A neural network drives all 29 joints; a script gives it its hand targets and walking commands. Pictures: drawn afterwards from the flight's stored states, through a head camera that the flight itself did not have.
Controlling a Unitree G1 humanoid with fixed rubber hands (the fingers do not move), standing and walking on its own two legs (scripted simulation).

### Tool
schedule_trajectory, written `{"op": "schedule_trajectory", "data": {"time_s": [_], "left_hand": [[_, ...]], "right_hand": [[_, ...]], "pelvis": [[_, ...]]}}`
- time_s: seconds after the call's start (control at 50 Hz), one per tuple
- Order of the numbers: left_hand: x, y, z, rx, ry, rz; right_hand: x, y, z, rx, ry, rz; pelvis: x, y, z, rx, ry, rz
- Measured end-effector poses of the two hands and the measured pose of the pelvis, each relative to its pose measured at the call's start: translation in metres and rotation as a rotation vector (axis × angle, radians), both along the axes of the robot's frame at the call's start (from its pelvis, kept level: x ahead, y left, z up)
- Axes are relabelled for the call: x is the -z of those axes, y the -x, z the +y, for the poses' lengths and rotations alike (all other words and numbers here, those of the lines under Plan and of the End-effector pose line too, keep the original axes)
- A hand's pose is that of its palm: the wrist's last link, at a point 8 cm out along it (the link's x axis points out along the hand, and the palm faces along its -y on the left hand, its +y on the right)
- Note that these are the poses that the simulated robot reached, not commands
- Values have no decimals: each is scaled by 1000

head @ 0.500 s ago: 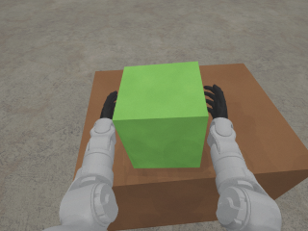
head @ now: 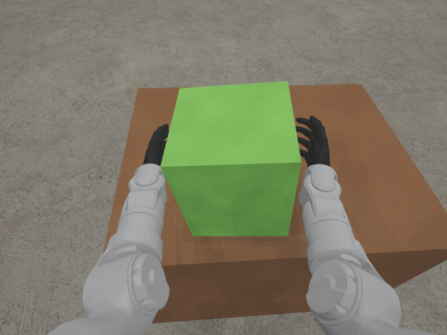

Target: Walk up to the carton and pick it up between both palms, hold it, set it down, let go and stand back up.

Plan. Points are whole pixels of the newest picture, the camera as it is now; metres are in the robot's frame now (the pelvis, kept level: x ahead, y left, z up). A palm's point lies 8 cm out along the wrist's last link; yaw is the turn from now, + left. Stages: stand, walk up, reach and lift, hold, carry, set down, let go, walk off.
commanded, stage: set down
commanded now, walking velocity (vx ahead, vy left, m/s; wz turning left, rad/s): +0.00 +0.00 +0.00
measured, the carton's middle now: (236, 165) +0.45 +0.04 +0.04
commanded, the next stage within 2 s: none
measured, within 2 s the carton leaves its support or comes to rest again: rests again in 1.00 s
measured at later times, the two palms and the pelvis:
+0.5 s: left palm (166, 167) +0.42 +0.18 +0.04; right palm (317, 171) +0.43 -0.11 +0.06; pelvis +0.01 -0.01 +0.00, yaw +1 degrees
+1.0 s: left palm (158, 173) +0.41 +0.20 +0.04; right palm (312, 176) +0.42 -0.10 +0.06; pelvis -0.01 +0.00 +0.00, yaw +1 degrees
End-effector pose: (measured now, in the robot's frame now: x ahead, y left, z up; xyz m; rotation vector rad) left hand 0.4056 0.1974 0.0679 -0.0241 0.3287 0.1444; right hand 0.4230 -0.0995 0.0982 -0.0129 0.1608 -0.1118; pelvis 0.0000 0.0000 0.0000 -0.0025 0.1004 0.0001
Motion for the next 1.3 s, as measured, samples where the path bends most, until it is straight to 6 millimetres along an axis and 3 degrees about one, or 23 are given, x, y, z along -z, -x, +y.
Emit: {"op": "schedule_trajectory", "data": {"time_s": [0.28,0.38,0.88,1.3], "left_hand": [[26,-16,-9,9,-15,24],[27,-18,-12,7,-20,7],[28,-3,-1,12,-7,-2],[28,-3,-7,6,-9,-7]], "right_hand": [[35,-12,-10,5,26,37],[40,-13,-14,4,20,28],[35,4,-2,17,18,41],[44,6,-8,18,29,57]], "pelvis": [[2,-10,-8,5,-6,114],[3,-11,-11,-7,-9,140],[3,7,-4,-21,4,103],[2,3,-8,-31,0,94]]}}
